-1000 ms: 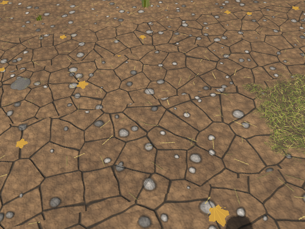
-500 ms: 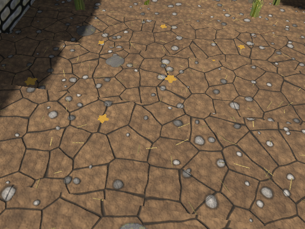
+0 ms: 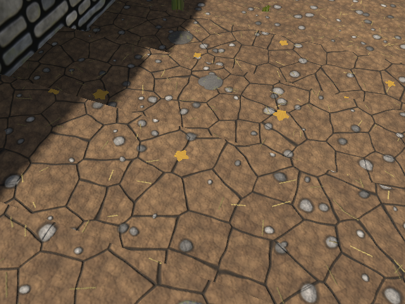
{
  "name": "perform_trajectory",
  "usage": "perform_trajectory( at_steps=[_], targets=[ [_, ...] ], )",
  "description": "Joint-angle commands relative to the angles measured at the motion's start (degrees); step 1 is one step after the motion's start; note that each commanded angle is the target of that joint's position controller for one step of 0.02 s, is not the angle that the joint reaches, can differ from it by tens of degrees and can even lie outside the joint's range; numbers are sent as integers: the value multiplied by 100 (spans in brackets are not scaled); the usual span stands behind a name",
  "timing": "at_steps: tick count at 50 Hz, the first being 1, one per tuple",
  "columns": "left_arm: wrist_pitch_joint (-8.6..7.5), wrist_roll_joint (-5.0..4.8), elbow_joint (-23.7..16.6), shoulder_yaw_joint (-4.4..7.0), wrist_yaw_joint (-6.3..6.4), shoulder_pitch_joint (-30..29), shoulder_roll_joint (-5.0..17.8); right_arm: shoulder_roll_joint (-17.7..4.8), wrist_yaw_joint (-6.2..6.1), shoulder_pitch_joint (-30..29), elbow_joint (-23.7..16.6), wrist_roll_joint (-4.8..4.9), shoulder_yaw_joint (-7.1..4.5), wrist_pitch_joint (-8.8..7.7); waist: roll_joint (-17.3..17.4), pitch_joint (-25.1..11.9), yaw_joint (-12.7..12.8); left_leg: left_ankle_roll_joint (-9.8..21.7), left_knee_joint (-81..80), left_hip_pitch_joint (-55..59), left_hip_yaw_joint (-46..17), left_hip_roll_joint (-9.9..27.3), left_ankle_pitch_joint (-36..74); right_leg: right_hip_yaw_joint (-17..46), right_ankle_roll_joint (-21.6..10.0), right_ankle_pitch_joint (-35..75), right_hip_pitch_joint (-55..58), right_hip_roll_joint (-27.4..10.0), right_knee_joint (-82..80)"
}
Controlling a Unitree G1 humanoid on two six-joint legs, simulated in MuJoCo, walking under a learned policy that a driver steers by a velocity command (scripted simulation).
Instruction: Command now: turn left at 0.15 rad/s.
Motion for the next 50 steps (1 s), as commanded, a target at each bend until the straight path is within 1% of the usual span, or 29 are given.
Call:
perform_trajectory(
  at_steps=[1,3,6,8,10,11,12,14,16,18,21,23,24,25,26,27,28,29,32,35,38,41,43,44,46,47,48,49,50],
  targets=[
    [-91,-187,-485,117,-388,-625,664,-586,-108,553,15,31,-152,129,-144,-197,-393,-312,-276,351,328,377,70,965,-628,548,127,-889,-463],
    [-87,-150,-445,133,-522,-588,639,-610,-74,440,8,99,-122,150,-301,-75,-380,-267,-385,358,294,428,411,863,-348,354,-43,-701,-347],
    [-163,3,-485,255,-414,-422,812,-796,-87,316,77,53,-165,71,-127,-153,-130,-24,-415,-77,248,445,408,683,-445,465,561,-653,-152],
    [-169,-40,-499,250,-370,-484,744,-706,-137,69,41,49,-136,41,-119,-209,-104,-81,-397,-91,283,470,549,714,-500,678,716,-680,-80],
    [-117,-25,-414,327,-324,-193,837,-767,-185,199,160,-3,-152,76,-219,-34,4,-15,-377,-269,382,385,-312,841,-605,-933,820,-684,-410],
    [-107,106,-307,491,-198,224,1162,-948,-257,106,118,-113,-229,68,-435,178,228,100,-15,-736,573,205,-1140,1180,-932,-2261,1018,-871,-738],
    [-154,219,-196,546,-20,645,1216,-938,-315,-161,42,-233,-263,22,-679,439,466,176,432,-1403,729,131,-1380,1893,-1328,-3021,1370,-1347,-1125],
    [-240,237,-92,382,298,1219,749,-428,-470,-889,-162,-398,-98,-99,-854,663,822,288,1228,-2474,684,610,-1291,2948,-1746,-3138,2158,-2267,-1739],
    [-294,187,-220,223,426,879,391,-305,-516,-758,-98,-392,-74,-145,-714,524,530,385,1747,-2188,806,717,-1139,2473,-1486,-2490,2103,-2021,-1892],
    [-255,135,-451,243,422,222,573,-368,-384,-364,89,-449,-114,-134,-624,656,163,492,1086,-861,1384,537,-747,1361,-1151,-1979,1140,-1315,-1982],
    [-111,277,-361,328,255,147,976,-326,-70,-226,216,-260,-80,-205,-526,739,-93,532,197,494,1507,413,592,937,-1160,-1682,345,-1151,-1671],
    [-12,324,-244,343,126,145,1090,-526,-17,122,318,-234,-89,-326,-407,568,-290,587,-171,1397,1406,350,760,954,-1283,-1649,51,-1210,-1142],
    [-29,420,-165,281,90,205,899,-693,-62,510,387,-266,-133,-414,-255,410,-475,661,-54,1930,1238,453,675,875,-1231,-1499,-196,-1068,-469],
    [-64,530,-134,186,65,261,538,-990,-179,1269,568,-410,-219,-489,372,123,-776,952,-379,2564,489,996,343,541,-977,-1397,-601,-572,1005],
    [-205,539,-450,25,-60,263,-24,-1413,-288,2064,485,-365,-259,-511,1596,-533,-920,2333,-1426,3896,-2573,2526,-338,240,-529,-2083,-2111,426,2783],
    [-303,472,-338,117,-83,-246,327,-1033,-296,2121,629,-436,-175,-511,883,568,-1158,2099,-2027,3464,-2984,2567,-1687,1133,-701,-1860,-3250,240,3524],
    [-352,420,-214,126,-8,-147,438,-800,-291,1601,601,-367,-119,-514,737,864,-846,1776,-2043,3147,-2312,2435,-2009,1063,-782,-1363,-3436,-26,3921],
    [-343,459,-30,189,72,82,609,-510,-302,1308,541,-340,-18,-444,427,672,-653,1691,-2103,2960,-1849,2256,-1645,881,-834,-1103,-3113,-161,4054],
    [-215,551,-53,86,76,50,225,-83,-353,991,560,-441,221,-354,252,698,-201,1465,-2327,2228,-661,1946,161,803,-852,-338,-2385,-485,3474],
    [-125,399,-205,8,-77,-574,72,-235,-340,1264,781,-474,213,-376,279,651,-263,1417,-2413,2139,193,1638,1640,444,-559,781,-2340,-415,2515],
    [-20,422,-498,-30,-146,-1232,41,-367,-86,1481,1000,-514,191,-358,423,632,-315,1430,-2289,1203,826,1268,2522,44,-203,1499,-1463,-124,1571],
    [-39,520,-437,-10,-202,-590,185,-353,39,1440,1114,-829,168,-317,479,655,65,1392,-1761,443,756,1542,2786,346,-186,1846,-729,-117,2895],
    [-119,493,-448,111,-127,-417,571,-427,-66,1122,1005,-740,139,-346,352,590,226,1264,-1244,869,788,1538,3336,181,-259,1113,-813,21,2774],
    [-123,452,-610,161,-76,-845,674,-547,-93,1314,1061,-535,92,-346,321,575,70,1284,-1112,824,848,1415,3711,-318,-275,366,-377,315,2069],
    [-164,286,-389,201,-43,-23,641,-952,-21,1369,1147,-572,-24,-313,484,396,501,1175,342,384,1042,1212,5226,-651,-409,604,1379,663,1506],
    [-187,137,-100,206,36,919,758,-849,66,1379,1284,-534,-17,-309,220,-173,779,964,1805,83,935,1104,4605,242,-831,1018,2299,171,890],
    [-171,300,96,244,128,2030,1031,55,118,2453,1373,-674,229,-329,-1116,-1744,574,323,4466,-1094,1002,424,525,2024,-2556,4045,4478,-1239,1500],
    [-223,524,463,189,19,2999,962,229,165,2064,1071,-426,263,-424,-1063,-1981,985,128,6192,-2731,426,-301,-2194,4284,-3323,3764,4974,-2185,372],
    [-362,606,572,343,22,2486,1025,-296,76,703,549,-228,97,-428,-235,-9,1046,282,6058,-3738,-46,236,-1400,4069,-2592,2022,3372,-2159,-262]
  ],
)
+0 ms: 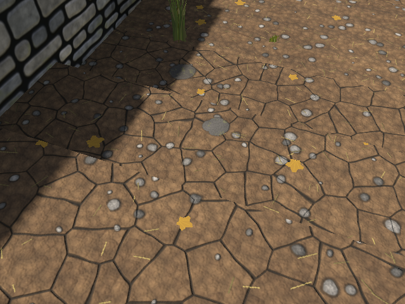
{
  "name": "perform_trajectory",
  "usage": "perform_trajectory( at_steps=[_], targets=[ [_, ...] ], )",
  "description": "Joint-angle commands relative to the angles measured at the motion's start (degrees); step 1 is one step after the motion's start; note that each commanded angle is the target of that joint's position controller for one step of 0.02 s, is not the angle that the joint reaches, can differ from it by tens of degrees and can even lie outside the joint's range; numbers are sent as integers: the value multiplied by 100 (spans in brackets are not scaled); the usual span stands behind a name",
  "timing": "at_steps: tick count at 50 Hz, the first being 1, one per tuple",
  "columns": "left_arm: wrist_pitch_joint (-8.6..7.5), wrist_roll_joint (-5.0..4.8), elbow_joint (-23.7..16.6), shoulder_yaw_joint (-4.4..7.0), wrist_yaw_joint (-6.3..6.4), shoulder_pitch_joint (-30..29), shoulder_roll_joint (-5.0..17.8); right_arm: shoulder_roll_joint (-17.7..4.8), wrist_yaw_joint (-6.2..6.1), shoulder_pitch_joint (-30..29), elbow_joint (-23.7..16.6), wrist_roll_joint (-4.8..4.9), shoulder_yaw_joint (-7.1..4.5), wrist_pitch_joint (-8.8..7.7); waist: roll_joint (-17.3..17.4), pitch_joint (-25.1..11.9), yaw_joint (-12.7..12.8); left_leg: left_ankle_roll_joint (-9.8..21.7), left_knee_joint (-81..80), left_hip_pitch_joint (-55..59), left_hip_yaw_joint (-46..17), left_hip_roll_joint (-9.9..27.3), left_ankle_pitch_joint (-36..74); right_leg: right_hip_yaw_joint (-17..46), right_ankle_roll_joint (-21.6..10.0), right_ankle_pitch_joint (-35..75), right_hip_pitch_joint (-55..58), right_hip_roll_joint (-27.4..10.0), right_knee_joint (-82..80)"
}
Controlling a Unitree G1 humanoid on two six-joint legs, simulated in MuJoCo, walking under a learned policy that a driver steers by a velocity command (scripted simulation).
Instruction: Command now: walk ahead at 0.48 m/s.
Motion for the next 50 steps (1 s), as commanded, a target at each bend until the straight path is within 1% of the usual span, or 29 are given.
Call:
perform_trajectory(
  at_steps=[1,2,4,6,10,11,12,13,15,16,17,19,21,22,23,24,25,26,27,28,29,30,31,32,33,35,41,47,50],
  targets=[
    [-82,33,655,287,3,1873,833,-673,-162,-1036,-965,198,-159,-105,197,214,738,13,2337,-4307,-631,500,486,3570,-1783,1815,2726,-2420,-1947],
    [-27,-40,545,126,19,1236,353,-639,-263,-821,-936,22,-121,-27,439,-34,410,66,1713,-3505,-603,782,929,2934,-1675,1679,1801,-2186,-2181],
    [-39,-14,472,-90,55,700,-244,-110,-303,-718,-902,-171,45,180,18,408,-57,114,669,-2645,-594,1164,1317,2255,-1373,1271,192,-1732,-2735],
    [-176,-89,596,-1,168,963,21,-227,-270,-873,-1093,-39,46,245,39,68,92,-93,-139,-2734,-284,1083,1749,1707,-1287,1225,326,-1343,-2760],
    [-168,173,941,57,5,1645,419,-151,-20,-862,-1200,-103,119,333,-166,-15,129,-183,-388,-1636,375,842,3681,741,-952,1438,-774,-780,-1964],
    [-180,195,1081,-51,85,1789,108,-262,0,-1274,-1392,-112,129,300,-157,92,240,-206,-856,-2904,-511,1213,4593,1303,-943,942,222,-1064,-1562],
    [-163,125,1126,-83,146,2059,89,-437,-44,-1579,-1488,-116,90,268,-48,125,432,-221,-1276,-3888,-431,1207,4708,1528,-1061,917,1155,-1264,-1296],
    [-6,-644,1137,241,205,2447,919,-799,-315,-2809,-1711,626,-266,305,-398,281,726,-146,-1608,-4267,153,1059,4416,1928,-1009,1339,1660,-1469,-1654],
    [109,-429,1167,219,394,2815,695,-789,-444,-3548,-1967,509,-278,259,-240,381,959,-243,-2175,-4542,-233,1203,4603,2090,-898,868,2168,-1503,-1057],
    [-46,209,1393,-262,372,3509,-669,2,-298,-2577,-1559,-378,193,160,-168,229,1134,-196,-2912,-4922,-389,1384,5713,1612,-768,53,2751,-1216,-239],
    [23,101,1379,-251,328,3707,-554,117,-193,-2566,-1458,-444,164,170,-205,325,1276,-139,-3381,-3968,213,1132,6001,1366,-832,-244,1891,-951,-319],
    [82,179,1188,-235,67,3159,28,-66,-83,-2917,-1715,-148,185,283,-170,598,1014,-94,-2921,-1746,452,1077,5939,1381,-791,-1072,-392,-945,-567],
    [34,10,1089,-191,-36,2945,283,-455,-100,-3014,-1781,-108,134,348,-34,828,785,-203,-3122,-1258,355,1119,5236,1617,-664,-1137,-436,-1108,-307],
    [166,-400,903,144,259,2564,832,-637,-176,-3100,-1578,815,-133,331,82,673,849,-328,-3782,-1333,263,872,5419,1751,-559,-108,398,-1064,111],
    [157,-120,1277,-133,135,3075,529,-711,-182,-2421,-1288,-123,102,370,331,776,736,-320,-4762,-1302,-93,1402,5477,1752,-213,-912,1062,-915,1016],
    [215,-173,1369,-48,53,3106,729,-749,-220,-1781,-1045,-163,-44,406,169,591,383,-319,-5091,-558,356,1226,5738,1644,-167,-167,1202,-753,1611],
    [338,130,1560,-101,-120,3234,731,-1071,-273,-411,-527,-27,-200,339,446,253,-57,-191,-5013,1388,391,1342,6730,1425,149,-194,255,-642,2860],
    [394,265,1881,-185,-386,3786,386,-1406,-313,1166,-97,18,-463,352,1132,-566,-627,296,-4316,3573,438,1560,6643,1149,578,-726,-793,-172,4727],
    [403,148,2110,-318,-557,5300,-595,-1561,-108,1504,-204,113,-480,299,1814,-3030,62,1458,-1644,6012,-115,2441,8618,1076,584,-2441,-1616,-76,6863],
    [369,-20,1660,-203,-619,4079,-34,-1306,-96,1501,-188,-183,-401,335,1197,-2428,-456,1505,-1758,5425,-483,2543,8723,878,710,-2718,-2769,-23,7637],
    [285,-136,983,-133,-604,2715,209,-1419,-106,1188,-200,-91,-421,400,1152,-1900,-664,1467,-2812,4541,-876,2750,6113,636,604,-2518,-3716,-124,7920],
    [168,-280,696,-102,-423,2193,237,-1317,-108,473,-349,6,-386,402,700,-759,-458,1496,-3934,2701,-1648,3111,2041,976,366,-1311,-4241,-448,7644],
    [58,-297,811,-54,-214,2139,331,-895,-60,-84,-478,-176,-216,325,130,-190,-139,1403,-4306,862,-1512,3162,2474,1366,206,-100,-3353,-819,6793],
    [27,-192,735,-156,-70,1979,-30,-89,-148,-553,-674,-226,68,117,-192,-6,368,1109,-4599,-164,-896,2888,3237,1640,57,1082,-2550,-1194,4974],
    [90,-58,716,-159,-68,1801,-200,-95,-225,-564,-580,-169,57,-3,210,206,529,1016,-4805,-577,-483,2637,3530,1382,-37,1062,-2262,-1307,4383],
    [229,34,918,-140,-205,1998,-312,-29,-438,-380,-550,123,39,-180,449,354,447,1354,-5483,-715,48,2458,3587,1308,-2,1713,-1897,-1209,2804],
    [327,-163,352,-185,-276,653,-215,-376,-399,122,-147,-109,-155,-131,62,192,208,1199,-5241,691,1215,2237,5664,889,170,2529,-2154,-1030,706],
    [393,-181,-143,-25,-307,-538,141,-581,-545,675,158,-2,-233,-122,287,511,-108,718,-5105,1706,1807,2110,5330,424,21,1941,-2150,-673,200],
    [368,-171,-261,54,-226,-775,222,-802,-572,800,217,8,-375,11,513,439,-79,701,-4710,2319,2023,2239,6853,25,24,931,-1774,-311,-58]
  ],
)
Over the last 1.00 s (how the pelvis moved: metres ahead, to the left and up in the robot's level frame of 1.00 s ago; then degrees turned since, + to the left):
0.33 0.02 -0.03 1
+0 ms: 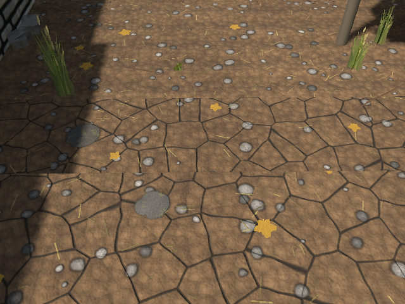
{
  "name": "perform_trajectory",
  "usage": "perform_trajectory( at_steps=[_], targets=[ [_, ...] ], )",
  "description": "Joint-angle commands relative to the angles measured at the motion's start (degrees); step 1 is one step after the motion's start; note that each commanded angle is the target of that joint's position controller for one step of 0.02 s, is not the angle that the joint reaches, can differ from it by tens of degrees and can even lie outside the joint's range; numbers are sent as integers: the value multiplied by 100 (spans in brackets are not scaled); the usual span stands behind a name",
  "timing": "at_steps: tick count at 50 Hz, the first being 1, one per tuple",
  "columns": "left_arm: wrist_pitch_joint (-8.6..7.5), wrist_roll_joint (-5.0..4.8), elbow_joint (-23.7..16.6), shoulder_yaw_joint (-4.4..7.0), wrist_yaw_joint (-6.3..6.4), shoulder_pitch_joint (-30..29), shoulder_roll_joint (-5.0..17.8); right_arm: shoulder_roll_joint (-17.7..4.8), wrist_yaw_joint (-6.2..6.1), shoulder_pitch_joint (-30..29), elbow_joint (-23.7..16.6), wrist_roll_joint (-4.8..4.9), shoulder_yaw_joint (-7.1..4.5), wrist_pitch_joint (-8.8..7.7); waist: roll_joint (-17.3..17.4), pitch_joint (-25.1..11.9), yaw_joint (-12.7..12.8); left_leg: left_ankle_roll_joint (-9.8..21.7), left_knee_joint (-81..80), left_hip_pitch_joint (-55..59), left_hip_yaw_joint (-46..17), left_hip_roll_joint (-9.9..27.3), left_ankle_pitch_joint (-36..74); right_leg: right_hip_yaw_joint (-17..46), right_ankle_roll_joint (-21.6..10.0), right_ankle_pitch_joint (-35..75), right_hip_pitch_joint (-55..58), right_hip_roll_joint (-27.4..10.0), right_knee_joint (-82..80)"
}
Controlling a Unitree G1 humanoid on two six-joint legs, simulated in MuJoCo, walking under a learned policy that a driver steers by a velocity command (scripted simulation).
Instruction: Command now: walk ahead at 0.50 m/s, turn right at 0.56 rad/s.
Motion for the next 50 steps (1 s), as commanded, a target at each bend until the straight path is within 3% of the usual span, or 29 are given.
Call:
perform_trajectory(
  at_steps=[1,3,4,5,6,7,8,9,11,14,17,19,20,22,24,25,26,27,28,29,30,31,34,38,40,43,48,49,50],
  targets=[
    [-91,2,-341,236,78,-210,558,-1228,-52,329,-53,-3,-330,75,725,673,370,1188,329,236,-363,1750,6966,-350,-52,-965,-98,377,-296],
    [-231,-91,-86,426,220,759,842,-1425,-27,215,-80,-51,-412,125,768,166,839,975,1800,-658,-99,1534,7578,-576,-265,-119,1892,848,-527],
    [-285,-90,241,562,405,1917,1090,-1075,58,186,-190,-151,-305,65,421,-867,1145,505,3480,-2519,-162,1203,6430,9,-843,1343,4480,649,177],
    [-273,24,604,609,520,3135,1492,-423,289,81,-640,-155,-49,-28,-711,-2253,1311,-56,5157,-4547,-616,236,403,2668,-2097,2747,6982,-882,-683],
    [-299,135,887,665,482,3854,1509,-984,493,-1421,-1078,395,-228,-1,-24,-1907,1916,-30,6493,-5470,-1738,-318,-1447,3613,-2048,3737,6928,-1441,-1512],
    [-499,66,820,793,509,3047,1677,-871,440,-2225,-1468,454,-191,-46,255,-868,1636,76,6227,-5865,-2370,97,-1438,2994,-1832,4303,5731,-1487,-1549],
    [-568,-120,729,781,491,2227,1415,-1273,212,-2183,-1498,326,-339,-29,192,-423,1195,-8,6052,-5225,-2457,464,-1456,2424,-1837,4311,4322,-1310,-1702],
    [-596,-216,645,644,461,1752,989,-1308,21,-1654,-1443,210,-385,12,-110,-427,720,16,5774,-4531,-2540,607,-1326,2155,-1854,4211,3384,-1103,-1939],
    [-573,-203,539,479,283,1519,559,-564,-192,-1147,-1398,228,-212,93,-30,-205,151,64,5159,-3384,-2527,525,-595,1905,-1623,4085,1849,-886,-2439],
    [-655,-92,55,680,22,1002,1307,-900,-160,-1108,-1399,419,-275,207,-19,-359,-55,-188,4367,-2966,-2195,153,398,1493,-1240,4058,1349,-523,-2517],
    [-662,-8,-126,661,47,1377,1294,-1008,-68,-1771,-1572,440,-295,212,-247,-416,179,-359,3742,-3001,-2161,-51,1321,1549,-745,4305,1427,-340,-2200],
    [-540,37,-261,658,66,1552,1336,-1001,-34,-1997,-1655,387,-294,228,-360,-483,272,-369,3812,-3091,-2136,-124,1522,1685,-675,4379,1604,-400,-1928],
    [11,-569,-99,696,409,1502,1238,-877,-216,-2440,-1884,672,-245,568,285,-594,373,-50,3295,-3429,-1980,-419,1522,1291,-443,4901,2267,-72,-1456],
    [479,-516,-190,630,655,1754,1178,-794,-242,-2508,-2097,761,-142,793,-517,-547,585,131,2983,-3522,-2066,-512,1136,1530,-398,5044,2711,-112,-1343],
    [665,-344,-354,603,710,1551,1111,-950,-211,-2159,-2056,733,-131,799,-750,-633,545,253,2613,-3280,-2222,-404,842,1869,-499,4323,2858,-408,-1318],
    [84,154,-513,512,353,1458,1176,-1212,-62,-1254,-1656,376,-235,419,-356,-242,303,27,2370,-3307,-2798,254,1583,2745,-946,2840,2358,-1361,-1552],
    [-100,101,-445,499,166,1225,1178,-1335,-98,-1127,-1543,316,-291,322,-104,-286,212,-58,2118,-2745,-2896,440,1753,3295,-1111,1474,2010,-1411,-1483],
    [-191,-63,-482,327,48,890,831,-1251,-129,-1102,-1509,316,-279,289,199,-350,-7,-6,1594,-1999,-2797,393,1757,3079,-812,269,1493,-978,-1281],
    [-221,-184,-369,204,-52,1270,480,-1334,-147,-1014,-1446,329,-308,241,758,-554,69,463,801,-1057,-3064,482,1930,2554,-312,-990,1227,-227,-815],
    [-181,-160,-238,207,-84,2123,418,-1679,-100,-1453,-1673,407,-317,157,1461,-755,665,1741,381,-558,-4322,1313,2494,1569,380,-2918,686,762,-37],
    [-110,51,-314,271,14,1748,782,-1348,-12,-1571,-1770,265,-256,79,1275,-460,379,2259,-146,-873,-5385,1522,555,1318,789,-4060,-195,764,710],
    [-23,250,-354,352,216,1283,1080,-1232,-19,-1400,-1697,326,-278,-3,720,-238,175,2274,-445,-998,-5609,1534,-460,1282,942,-3831,-444,528,1508],
    [4,215,-359,285,570,1157,886,-784,-17,-1618,-1631,394,-119,-124,446,182,382,1830,-724,-1547,-5023,1165,-591,1534,1030,-2137,-586,219,2183],
    [-71,221,-298,241,405,1007,654,-1076,-7,-458,-1164,268,-193,-156,336,206,2,1806,-824,-1280,-3886,740,408,878,892,-1076,-606,150,1604],
    [-71,219,-377,252,380,719,564,-964,66,-56,-943,302,-137,-180,460,294,-85,1850,-906,-1091,-3793,868,617,737,853,-747,-755,-43,1107],
    [-14,198,-513,186,340,403,324,-895,184,84,-772,278,-68,-191,617,302,-91,1811,-897,-1290,-3526,941,1044,364,705,-536,-330,-225,537],
    [-7,173,-795,236,242,161,390,-1032,223,203,-723,263,-92,-215,711,490,-200,1912,-617,-1511,-3328,1058,1380,-27,383,-883,322,-82,75],
    [-47,192,-758,239,256,488,348,-936,180,278,-667,53,-74,-221,882,437,-66,1914,-348,-1289,-3389,1245,1674,287,304,-578,274,-224,608],
    [-83,207,-785,272,279,532,406,-872,142,244,-677,49,-73,-220,745,435,-57,1930,-178,-966,-3427,1344,1942,325,279,-785,-10,-242,569]
  ],
)
Over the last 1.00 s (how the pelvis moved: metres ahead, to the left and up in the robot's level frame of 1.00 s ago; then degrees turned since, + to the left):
0.58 0.06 -0.17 -18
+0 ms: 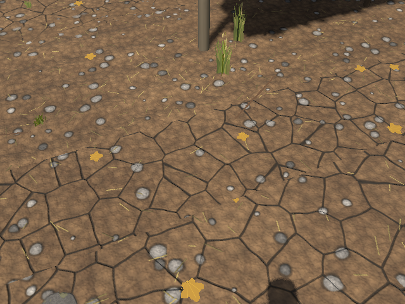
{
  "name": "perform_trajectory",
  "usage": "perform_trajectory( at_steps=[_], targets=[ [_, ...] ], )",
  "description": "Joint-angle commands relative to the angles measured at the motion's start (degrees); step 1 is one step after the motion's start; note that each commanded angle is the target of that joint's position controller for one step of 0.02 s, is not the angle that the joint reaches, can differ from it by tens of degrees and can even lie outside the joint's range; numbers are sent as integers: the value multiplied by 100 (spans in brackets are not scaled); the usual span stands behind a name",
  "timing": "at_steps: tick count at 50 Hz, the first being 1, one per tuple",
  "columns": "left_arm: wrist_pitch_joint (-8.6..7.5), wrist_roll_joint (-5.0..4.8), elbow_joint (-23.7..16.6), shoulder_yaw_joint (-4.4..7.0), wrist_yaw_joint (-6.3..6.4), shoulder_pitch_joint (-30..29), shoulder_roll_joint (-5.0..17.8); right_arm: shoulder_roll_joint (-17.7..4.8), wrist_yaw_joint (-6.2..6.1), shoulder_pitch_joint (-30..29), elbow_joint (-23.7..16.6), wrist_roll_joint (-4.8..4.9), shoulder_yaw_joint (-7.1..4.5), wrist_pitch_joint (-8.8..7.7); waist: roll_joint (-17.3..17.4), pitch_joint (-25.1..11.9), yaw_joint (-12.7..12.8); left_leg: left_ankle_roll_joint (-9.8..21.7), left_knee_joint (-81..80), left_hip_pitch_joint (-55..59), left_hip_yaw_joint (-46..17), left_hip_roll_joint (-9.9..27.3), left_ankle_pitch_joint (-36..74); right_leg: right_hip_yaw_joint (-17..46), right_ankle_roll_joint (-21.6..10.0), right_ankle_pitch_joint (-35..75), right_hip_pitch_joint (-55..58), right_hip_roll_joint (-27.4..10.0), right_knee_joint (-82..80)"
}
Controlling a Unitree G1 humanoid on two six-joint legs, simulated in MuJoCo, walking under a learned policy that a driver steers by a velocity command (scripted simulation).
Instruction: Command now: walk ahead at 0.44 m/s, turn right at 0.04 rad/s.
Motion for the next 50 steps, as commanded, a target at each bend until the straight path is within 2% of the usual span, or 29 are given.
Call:
perform_trajectory(
  at_steps=[1,4,6,7,8,9,10,11,13,14,16,18,21,24,26,28,29,30,31,32,33,35,36,39,42,46,48,49,50],
  targets=[
    [-189,-11,-565,155,43,-236,445,-779,-108,88,-239,-57,-173,-71,621,422,189,1275,2,394,-1305,1866,1040,88,-143,-345,-647,-121,224],
    [-299,-80,-548,204,32,258,388,-964,-125,-450,-366,3,-216,28,448,411,621,1039,920,-707,-807,1542,1595,-543,-253,-454,1088,223,-262],
    [-478,-56,124,409,24,2306,738,-1285,57,-1128,-646,-78,-336,53,-258,-92,1588,770,3393,-2800,-236,573,1608,-802,-456,-151,3917,638,-641],
    [-561,35,308,389,82,3169,1093,-455,175,-703,-735,-211,-160,29,-1527,-1156,1543,258,6016,-3819,74,-339,-2098,1301,-1797,1118,5279,-776,-1166],
    [-655,163,210,258,-83,3381,973,-242,202,-1068,-1112,34,-135,-69,-858,-549,1605,334,6483,-5106,-1117,-801,-2295,3452,-2575,1094,4789,-1738,-2034],
    [-700,113,240,258,-133,2587,852,-438,94,-1888,-1428,109,-215,18,-481,749,1369,381,6277,-5905,-1430,-290,-1534,3640,-2399,-694,3581,-2115,-2384],
    [-651,-100,194,128,-131,1989,503,-765,-85,-2009,-1350,26,-300,127,-159,791,1082,347,6391,-5674,-1182,189,-1014,3259,-2156,-1424,3014,-1895,-2393],
    [-565,-129,138,41,-120,1705,290,-767,-159,-1717,-1197,-75,-313,212,-61,522,828,288,6303,-5294,-1035,370,-659,2842,-2078,-1553,2403,-1680,-2374],
    [-465,37,-71,-144,51,754,-143,-78,-80,-1323,-1035,-472,9,360,-124,668,279,328,5036,-4260,-1004,769,746,1746,-1487,-1123,840,-1032,-2100],
    [-531,79,-212,-187,217,735,-196,-112,26,-1264,-1012,-502,13,345,-117,221,355,316,4543,-3433,-565,511,1638,892,-1283,-916,441,-470,-1886],
    [-695,101,-76,-184,428,1072,41,-395,160,-1554,-1038,-244,-25,235,57,50,658,49,2817,-2754,-230,555,4365,85,-910,-988,-120,88,-1140],
    [-645,128,403,-194,377,2055,290,-508,192,-2167,-1230,-90,-49,282,-138,344,918,-164,2698,-2167,109,461,4742,264,-920,-1672,-749,-6,-919],
    [-651,-89,796,-273,176,2833,228,-724,112,-3149,-1571,-200,-45,437,79,770,1234,-186,1685,-3053,-102,652,3882,1163,-1218,-1929,427,-520,-530],
    [-570,-264,1120,-343,219,3191,204,-729,58,-3671,-1649,-295,1,503,50,944,1492,-178,757,-3410,-183,811,3563,1589,-1152,-1670,1506,-530,-64],
    [-392,-299,1372,-328,237,3463,286,-674,54,-3633,-1544,-230,32,486,133,992,1582,-181,125,-2766,-35,778,3314,1550,-1039,-1224,1696,-326,322],
    [-217,-89,1455,-279,10,2930,545,-945,-4,-1764,-882,-98,-123,460,146,774,667,28,-535,-627,19,910,3840,1359,-897,-136,1062,-291,1742],
    [-200,104,1556,-316,-201,2907,462,-1399,-53,-120,-441,-73,-400,391,573,318,-2,349,-50,1636,350,852,4570,949,-633,394,-172,-18,3125],
    [-212,93,1668,-435,-388,3695,-205,-1501,10,1322,-176,-125,-477,395,1618,-1740,-211,1832,2391,5038,-688,1958,7252,424,105,-2693,-1810,900,5810],
    [-233,-98,1071,-349,-502,2614,312,-1530,93,1579,57,-192,-516,477,995,-2282,-616,1981,2503,5522,-1433,2428,6875,473,199,-3610,-2738,991,6963],
    [-309,-151,702,-286,-520,1844,388,-1573,3,1053,-100,-244,-554,540,433,-1517,-552,1728,1880,4852,-1619,2366,5109,404,185,-3169,-3656,731,6571],
    [-376,-203,356,-267,-427,1342,404,-1628,8,173,-272,-79,-557,556,261,-644,-148,1688,939,3223,-1906,2391,2192,193,64,-2605,-3975,321,6135],
    [-433,38,455,-267,-72,1235,308,-561,-3,-1057,-601,-85,-172,369,-170,295,602,1560,-164,62,-1500,2179,1394,647,-280,-642,-2579,-458,3628],
    [-367,102,533,-282,-66,1061,156,-255,-2,-1445,-729,-26,-35,266,-253,696,767,1675,-804,-1539,-1159,1980,1625,552,-354,64,-1526,-741,1918],
    [-115,58,396,-391,-127,900,-188,-699,67,-1318,-543,175,-134,61,247,284,964,1469,-785,-2327,-753,1527,2009,41,-269,586,126,-371,213],
    [-90,-49,206,-392,-103,340,138,-1191,248,-1170,-465,99,-346,37,123,308,803,1321,-479,-1538,-794,1613,2572,194,-229,1260,39,-149,-698],
    [-198,-118,-48,-192,-39,-801,696,-970,253,-605,-224,0,-333,159,121,360,523,1013,-39,-614,-776,1464,2421,32,-362,1454,125,131,-1268],
    [-316,-159,-16,-23,-25,-661,1017,-1061,248,-745,-266,25,-360,195,255,141,777,709,473,-845,-641,1218,2979,-178,-588,1226,1344,259,-1195],
    [-404,-225,235,145,11,192,1400,-966,237,-898,-372,-5,-352,155,19,-358,1131,331,1407,-1492,-370,805,3064,-5,-877,1583,2814,115,-852],
    [-413,-202,485,190,9,1488,1688,-281,249,-39,-349,-82,-162,107,-1107,-1848,1245,-121,3206,-2807,-64,27,649,1501,-2017,2285,5426,-1222,-1057]
  ],
)
Over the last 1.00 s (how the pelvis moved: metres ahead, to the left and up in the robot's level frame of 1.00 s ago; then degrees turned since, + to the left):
0.29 -0.07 0.02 -21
